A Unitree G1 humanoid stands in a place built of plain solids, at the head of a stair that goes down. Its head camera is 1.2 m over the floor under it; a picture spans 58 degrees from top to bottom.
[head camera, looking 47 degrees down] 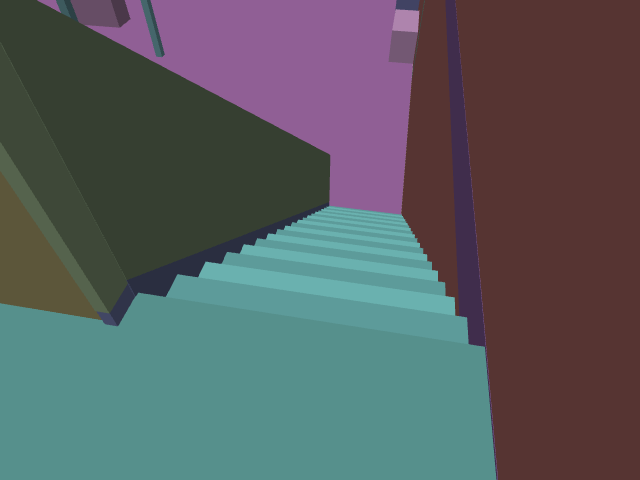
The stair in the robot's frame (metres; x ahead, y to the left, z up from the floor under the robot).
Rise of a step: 0.18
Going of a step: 0.22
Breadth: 1.15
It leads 10 degrees to the right of straight ahead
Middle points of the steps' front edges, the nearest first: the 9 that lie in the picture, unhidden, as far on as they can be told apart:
0.77 0.05 0.00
0.99 0.01 -0.18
1.21 -0.03 -0.36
1.43 -0.07 -0.54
1.65 -0.11 -0.72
1.87 -0.15 -0.90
2.10 -0.19 -1.08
2.32 -0.23 -1.26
2.54 -0.27 -1.44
